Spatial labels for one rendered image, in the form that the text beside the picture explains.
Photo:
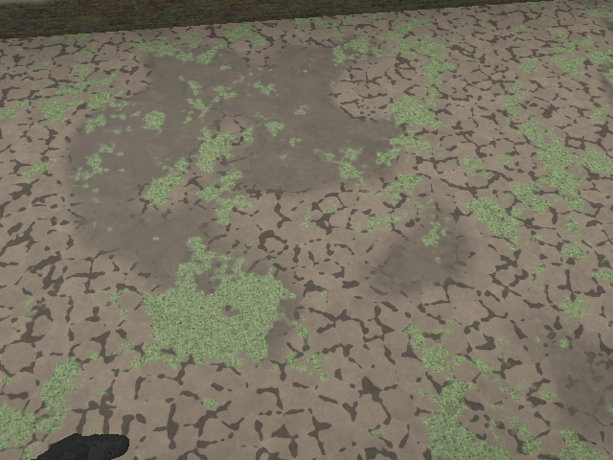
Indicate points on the robot left hand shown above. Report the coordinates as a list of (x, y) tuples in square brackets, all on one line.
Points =
[(93, 447)]

